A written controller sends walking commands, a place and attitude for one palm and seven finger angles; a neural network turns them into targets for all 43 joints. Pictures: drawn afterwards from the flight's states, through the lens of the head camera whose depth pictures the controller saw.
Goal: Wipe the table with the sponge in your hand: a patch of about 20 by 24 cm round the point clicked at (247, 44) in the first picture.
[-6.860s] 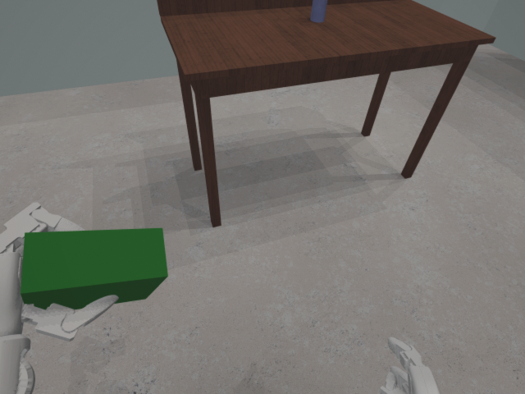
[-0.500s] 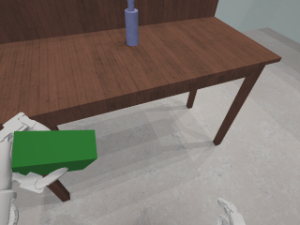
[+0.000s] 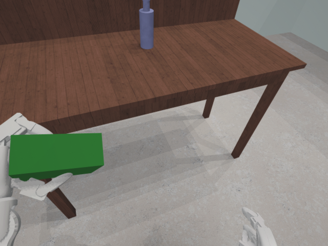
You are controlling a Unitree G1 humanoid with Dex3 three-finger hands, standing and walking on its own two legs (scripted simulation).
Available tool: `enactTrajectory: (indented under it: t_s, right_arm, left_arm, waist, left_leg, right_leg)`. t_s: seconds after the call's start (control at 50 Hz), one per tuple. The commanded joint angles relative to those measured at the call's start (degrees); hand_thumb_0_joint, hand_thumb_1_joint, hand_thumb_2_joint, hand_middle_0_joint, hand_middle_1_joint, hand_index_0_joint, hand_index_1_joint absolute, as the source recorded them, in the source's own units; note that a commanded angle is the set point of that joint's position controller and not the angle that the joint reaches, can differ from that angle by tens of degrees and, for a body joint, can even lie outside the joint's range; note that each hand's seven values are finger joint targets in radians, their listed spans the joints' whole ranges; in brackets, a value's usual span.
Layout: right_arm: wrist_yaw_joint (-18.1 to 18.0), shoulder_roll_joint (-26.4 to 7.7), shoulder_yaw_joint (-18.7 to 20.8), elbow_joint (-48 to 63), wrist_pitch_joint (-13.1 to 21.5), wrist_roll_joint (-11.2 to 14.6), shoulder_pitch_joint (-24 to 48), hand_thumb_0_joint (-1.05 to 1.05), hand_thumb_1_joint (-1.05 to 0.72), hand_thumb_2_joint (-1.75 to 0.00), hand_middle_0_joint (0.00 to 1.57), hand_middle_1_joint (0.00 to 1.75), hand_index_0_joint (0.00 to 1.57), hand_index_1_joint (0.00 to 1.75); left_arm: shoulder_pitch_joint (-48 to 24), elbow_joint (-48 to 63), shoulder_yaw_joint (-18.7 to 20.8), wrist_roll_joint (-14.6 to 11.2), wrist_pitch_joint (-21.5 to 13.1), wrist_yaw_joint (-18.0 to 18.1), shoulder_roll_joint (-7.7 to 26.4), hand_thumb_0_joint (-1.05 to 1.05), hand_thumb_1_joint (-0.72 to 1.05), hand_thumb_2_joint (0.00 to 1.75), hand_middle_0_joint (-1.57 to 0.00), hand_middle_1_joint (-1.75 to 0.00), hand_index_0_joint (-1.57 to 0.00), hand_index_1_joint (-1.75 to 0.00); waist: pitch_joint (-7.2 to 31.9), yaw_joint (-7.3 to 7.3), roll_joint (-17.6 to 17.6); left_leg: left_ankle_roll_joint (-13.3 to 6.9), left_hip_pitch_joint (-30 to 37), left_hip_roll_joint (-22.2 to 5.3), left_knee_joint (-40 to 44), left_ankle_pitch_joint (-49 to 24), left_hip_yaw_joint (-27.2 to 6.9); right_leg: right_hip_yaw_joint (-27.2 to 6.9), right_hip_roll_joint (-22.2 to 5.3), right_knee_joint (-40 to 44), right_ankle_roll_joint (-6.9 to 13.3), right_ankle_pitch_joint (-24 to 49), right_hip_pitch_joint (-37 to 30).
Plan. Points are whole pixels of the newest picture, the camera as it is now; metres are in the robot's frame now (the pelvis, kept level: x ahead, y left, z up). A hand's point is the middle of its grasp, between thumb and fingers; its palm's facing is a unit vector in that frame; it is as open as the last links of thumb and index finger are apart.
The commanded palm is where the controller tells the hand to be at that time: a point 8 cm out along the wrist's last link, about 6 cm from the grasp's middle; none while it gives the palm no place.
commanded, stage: look again from close up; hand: left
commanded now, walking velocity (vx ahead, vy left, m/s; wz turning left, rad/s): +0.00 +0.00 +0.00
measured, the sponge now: (72, 156) +0.23 +0.20 +0.15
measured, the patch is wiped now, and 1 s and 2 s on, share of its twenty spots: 0.00 0.00 0.00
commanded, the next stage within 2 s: shuffle to correct the standing spot in 0.04 s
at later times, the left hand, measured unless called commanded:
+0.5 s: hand (29, 132) +0.27 +0.30 +0.16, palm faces +0.42 -0.83 -0.36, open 10.1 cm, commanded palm +0.22 +0.33 +0.18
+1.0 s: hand (31, 81) +0.40 +0.36 +0.19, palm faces +0.41 -0.83 -0.38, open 10.1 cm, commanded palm +0.35 +0.40 +0.18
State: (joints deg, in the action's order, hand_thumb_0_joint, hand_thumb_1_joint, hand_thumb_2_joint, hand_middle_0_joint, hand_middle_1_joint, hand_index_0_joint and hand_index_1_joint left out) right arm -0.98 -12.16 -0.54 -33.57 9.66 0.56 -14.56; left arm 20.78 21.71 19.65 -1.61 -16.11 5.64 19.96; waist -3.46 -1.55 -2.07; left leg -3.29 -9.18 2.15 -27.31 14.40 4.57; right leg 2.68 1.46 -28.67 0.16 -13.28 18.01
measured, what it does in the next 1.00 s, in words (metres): walks ahead: right foot, then left foot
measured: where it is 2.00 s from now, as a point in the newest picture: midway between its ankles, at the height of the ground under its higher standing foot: (130, 240)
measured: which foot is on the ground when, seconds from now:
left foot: down 0.00-0.72, up 0.74-0.98, down 1.00-1.00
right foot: down 0.00-0.42, up 0.44-0.68, down 0.70-1.00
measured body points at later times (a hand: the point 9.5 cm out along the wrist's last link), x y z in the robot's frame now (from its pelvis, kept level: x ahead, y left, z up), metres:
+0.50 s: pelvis +0.07 +0.04 -0.01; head +0.07 +0.08 +0.44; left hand +0.25 +0.34 +0.18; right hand +0.25 -0.18 -0.07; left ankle +0.02 +0.10 -0.74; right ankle +0.08 -0.07 -0.70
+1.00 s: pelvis +0.20 +0.12 -0.02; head +0.22 +0.15 +0.43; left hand +0.38 +0.40 +0.21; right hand +0.37 -0.12 -0.09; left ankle +0.26 +0.28 -0.74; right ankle +0.21 -0.01 -0.74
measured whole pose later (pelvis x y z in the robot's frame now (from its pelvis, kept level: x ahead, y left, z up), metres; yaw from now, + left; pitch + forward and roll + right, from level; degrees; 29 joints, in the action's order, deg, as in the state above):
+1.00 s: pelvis +0.20 +0.12 -0.02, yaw +1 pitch -2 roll -1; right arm -1.7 -13.1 0.3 -33.6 7.0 -1.1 -12.5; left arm 22.9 36.8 23.4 -1.7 -14.8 5.4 22.9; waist -5.0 -2.0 -2.9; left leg 0.0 -23.0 -6.9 -39.2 15.1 1.1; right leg 7.1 -3.9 -41.1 0.3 -21.0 18.1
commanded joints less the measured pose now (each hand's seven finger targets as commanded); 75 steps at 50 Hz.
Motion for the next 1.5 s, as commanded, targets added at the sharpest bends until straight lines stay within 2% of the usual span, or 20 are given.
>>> enactTrajectory:
  t_s: [0.0, 0.3, 0.36, 0.42, 0.52, 0.64, 0.68, 0.7, 0.72, 0.82, 0.9, 0.94, 0.98, 1.02, 1.16, 1.2, 1.28, 1.34, 1.38, 1.48]
  right_arm:
    - [0.3, -6.6, 2.3, 9.4, 3.2, 0.7, 6.5, 0.00, -0.90, -0.90, 0.20, 0.30, 0.20, 0.30]
    - [0.0, -6.6, 2.7, 8.1, 3.4, -0.9, 4.8, 0.00, -0.90, -0.90, 0.20, 0.30, 0.20, 0.30]
    - [-0.4, -6.3, 2.1, 7.8, 2.4, -1.2, 3.7, 0.00, -0.90, -0.90, 0.20, 0.30, 0.20, 0.30]
    - [-0.4, -5.8, 2.3, 9.7, 2.5, -1.0, 7.0, 0.00, -0.90, -0.90, 0.20, 0.30, 0.20, 0.30]
    - [0.6, -6.7, 3.7, 9.1, 2.2, -0.6, 4.6, 0.00, -0.90, -0.90, 0.20, 0.30, 0.20, 0.30]
    - [0.4, -7.1, 3.3, 10.7, 0.1, -0.6, 5.5, 0.00, -0.90, -0.90, 0.20, 0.30, 0.20, 0.30]
    - [1.0, -7.0, 4.1, 11.8, -0.7, 0.2, 7.6, 0.00, -0.90, -0.90, 0.20, 0.30, 0.20, 0.30]
    - [1.0, -8.3, 4.5, 11.9, -0.5, -0.8, 8.0, 0.00, -0.90, -0.90, 0.20, 0.30, 0.20, 0.30]
    - [1.1, -7.6, 4.1, 11.3, -1.3, -1.4, 6.8, 0.00, -0.90, -0.90, 0.20, 0.30, 0.20, 0.30]
    - [2.0, -5.4, 2.6, 8.1, -3.2, -1.1, 8.0, 0.00, -0.90, -0.90, 0.20, 0.30, 0.20, 0.30]
    - [-0.6, -4.0, 2.5, 6.4, -0.1, -1.6, 6.7, 0.00, -0.90, -0.90, 0.20, 0.30, 0.20, 0.30]
    - [-2.0, -4.3, 2.6, 6.5, 1.1, -1.3, 5.5, 0.00, -0.90, -0.90, 0.20, 0.30, 0.20, 0.30]
    - [-2.5, -6.3, 3.5, 7.5, 1.4, -0.5, 4.8, 0.00, -0.90, -0.90, 0.20, 0.30, 0.20, 0.30]
    - [-2.3, -6.5, 3.9, 8.2, 1.3, -0.1, 6.0, 0.00, -0.90, -0.90, 0.20, 0.30, 0.20, 0.30]
    - [-0.3, -5.6, 2.1, 8.5, 1.5, 0.1, 6.5, 0.00, -0.90, -0.90, 0.20, 0.30, 0.20, 0.30]
    - [0.1, -4.1, 1.2, 8.7, 1.2, -0.3, 6.3, 0.00, -0.90, -0.90, 0.20, 0.30, 0.20, 0.30]
    - [-0.7, -3.4, 0.4, 7.4, 0.6, -0.2, 7.6, 0.00, -0.90, -0.90, 0.20, 0.30, 0.20, 0.30]
    - [-1.7, -3.3, 0.5, 7.4, -0.8, -0.4, 7.3, 0.00, -0.90, -0.90, 0.20, 0.30, 0.20, 0.30]
    - [-1.2, -5.3, 2.2, 7.9, -1.0, -0.6, 6.7, 0.00, -0.90, -0.90, 0.20, 0.30, 0.20, 0.30]
    - [0.1, -6.2, 3.1, 8.9, 0.0, -1.2, 6.5, 0.00, -0.90, -0.90, 0.20, 0.30, 0.20, 0.30]
  left_arm:
    - [-5.6, 10.8, 7.7, -0.9, -2.5, 0.4, 12.1, 0.00, 0.10, 1.30, -1.20, -1.60, -1.20, -1.60]
    - [-10.2, 17.2, 4.0, 0.2, -2.5, 1.2, 10.2, 0.00, 0.10, 1.30, -1.20, -1.60, -1.20, -1.60]
    - [-6.9, 17.4, 6.4, -0.7, -2.5, 1.5, 10.7, 0.00, 0.10, 1.30, -1.20, -1.60, -1.20, -1.60]
    - [-7.5, 21.2, 11.0, -1.1, -3.0, 1.2, 14.9, 0.00, 0.10, 1.30, -1.20, -1.60, -1.20, -1.60]
    - [-4.6, 21.6, 5.9, -0.5, -1.0, 0.6, 9.2, 0.00, 0.10, 1.30, -1.20, -1.60, -1.20, -1.60]
    - [3.2, 19.6, 8.9, -1.5, 0.8, 0.9, 11.5, 0.00, 0.10, 1.30, -1.20, -1.60, -1.20, -1.60]
    - [3.9, 20.6, 12.0, -1.8, 0.1, 1.3, 14.6, 0.00, 0.10, 1.30, -1.20, -1.60, -1.20, -1.60]
    - [1.0, 22.0, 14.8, -2.2, -1.1, 1.5, 16.4, 0.00, 0.10, 1.30, -1.20, -1.60, -1.20, -1.60]
    - [-0.2, 21.6, 16.6, -1.4, -1.7, 1.8, 17.7, 0.00, 0.10, 1.30, -1.20, -1.60, -1.20, -1.60]
    - [-5.4, 30.9, 13.7, -1.1, -3.2, 1.1, 16.1, 0.00, 0.10, 1.30, -1.20, -1.60, -1.20, -1.60]
    - [-4.2, 25.3, 10.3, -0.9, -1.1, 1.4, 13.6, 0.00, 0.10, 1.30, -1.20, -1.60, -1.20, -1.60]
    - [-3.0, 23.1, 9.8, -1.0, -0.8, 1.3, 12.8, 0.00, 0.10, 1.30, -1.20, -1.60, -1.20, -1.60]
    - [-5.0, 22.6, 11.0, -0.9, -1.5, 1.3, 12.4, 0.00, 0.10, 1.30, -1.20, -1.60, -1.20, -1.60]
    - [-4.7, 15.9, 12.8, -0.6, -1.6, 1.2, 13.9, 0.00, 0.10, 1.30, -1.20, -1.60, -1.20, -1.60]
    - [-1.8, 23.0, 7.5, -0.2, -0.1, 1.8, 9.9, 0.00, 0.10, 1.30, -1.20, -1.60, -1.20, -1.60]
    - [-2.4, 23.3, 9.1, 0.3, 0.7, 2.6, 12.9, 0.00, 0.10, 1.30, -1.20, -1.60, -1.20, -1.60]
    - [0.0, 19.7, 11.9, -0.7, 0.7, 4.3, 13.3, 0.00, 0.10, 1.30, -1.20, -1.60, -1.20, -1.60]
    - [2.3, 19.2, 10.8, -1.7, 1.0, 4.2, 11.3, 0.00, 0.10, 1.30, -1.20, -1.60, -1.20, -1.60]
    - [0.4, 21.8, 10.8, -2.1, 0.7, 3.5, 12.0, 0.00, 0.10, 1.30, -1.20, -1.60, -1.20, -1.60]
    - [0.2, 24.0, 6.6, -1.0, 2.6, 2.3, 9.5, 0.00, 0.10, 1.30, -1.20, -1.60, -1.20, -1.60]
  waist:
    - [3.3, -1.06, 0.4]
    - [7.2, 0.34, -4.0]
    - [8.0, 1.81, 7.2]
    - [5.0, 1.85, 18.6]
    - [3.9, 2.63, 9.3]
    - [11.0, -0.10, 9.3]
    - [19.7, -2.69, -7.2]
    - [20.1, -1.26, -8.6]
    - [14.5, -0.71, 1.4]
    - [6.9, 1.91, 2.6]
    - [8.0, 0.37, 0.2]
    - [8.6, 0.68, 4.8]
    - [8.6, 1.05, 15.8]
    - [5.6, 1.61, 15.6]
    - [9.7, 1.11, 10.9]
    - [12.0, 1.67, -4.6]
    - [8.7, 0.37, -6.1]
    - [13.7, 1.65, 3.8]
    - [16.9, 0.98, 10.0]
    - [10.7, 1.45, 14.2]
  left_leg:
    - [-1.1, -19.6, -9.7, 12.9, 10.1, -10.9]
    - [0.3, -13.4, -1.5, -13.2, 8.6, -5.6]
    - [-0.4, 1.1, -3.3, 2.6, 11.9, -8.8]
    - [-4.7, 8.3, -18.5, 13.9, -0.8, -29.5]
    - [-1.1, 18.0, -12.2, 5.8, -32.1, -12.5]
    - [5.5, -1.5, -7.1, -12.1, -39.9, -3.0]
    - [6.5, -28.7, -1.2, -49.0, -10.8, 0.0]
    - [3.3, -37.8, -0.6, -61.6, 14.5, -7.7]
    - [2.3, -35.6, -5.6, -61.5, 14.2, -14.3]
    - [3.4, -18.4, -11.9, -38.9, 4.2, -8.6]
    - [3.1, -0.3, -4.2, -14.4, -3.0, 5.3]
    - [3.0, 2.2, -2.8, -6.2, 1.7, 4.6]
    - [-1.4, 1.8, -11.7, 1.6, 4.9, -12.4]
    - [-8.6, -2.1, -21.6, 9.7, 1.3, -29.1]
    - [-1.6, -10.2, -12.4, -3.1, -3.1, -8.1]
    - [3.5, -17.1, -5.4, -15.3, -3.8, -0.1]
    - [4.4, -18.9, -5.4, -12.8, 9.1, -3.6]
    - [3.0, 2.4, -6.2, 1.0, -31.1, -2.9]
    - [-1.5, 13.1, -14.8, -1.5, -57.5, -11.7]
    - [0.5, 12.7, -16.3, -0.6, -55.0, -10.0]
  right_leg:
    - [-3.7, -3.4, -2.0, -0.6, -1.1, -17.7]
    - [-27.6, -18.5, 13.2, 11.1, -21.7, -8.6]
    - [-15.0, -9.6, 0.5, 7.1, -20.5, 5.1]
    - [-1.3, 0.3, -30.3, 1.7, -16.3, 20.7]
    - [4.7, -0.8, -29.3, 1.9, -7.0, 27.8]
    - [12.1, 2.4, 1.1, 4.3, 8.9, -12.6]
    - [-13.8, -16.8, -0.5, 15.6, 17.9, -39.0]
    - [-36.2, -29.3, 3.9, 21.4, 17.5, -34.9]
    - [-38.5, -31.9, 8.3, 20.7, 4.0, -23.9]
    - [-11.7, -20.6, 11.3, 11.8, -2.1, 8.1]
    - [-2.1, -12.9, 7.4, 7.2, -15.8, 9.8]
    - [0.3, -9.8, -1.9, 4.8, -17.7, 5.9]
    - [3.6, -3.6, -16.9, 0.5, -17.4, 8.9]
    - [1.3, -0.8, -32.1, -0.5, -21.9, 14.2]
    - [2.3, -1.4, 0.8, 0.5, -3.5, -9.0]
    - [-14.9, -12.7, 5.7, 5.4, 14.5, -17.2]
    - [-11.8, -17.1, -1.1, 9.0, 45.3, -19.4]
    - [0.6, -7.4, -11.7, 0.6, 38.0, -11.4]
    - [-0.1, -1.6, -14.8, -0.7, 4.9, -0.6]
    - [1.2, 0.2, -4.5, 0.4, -6.4, 2.4]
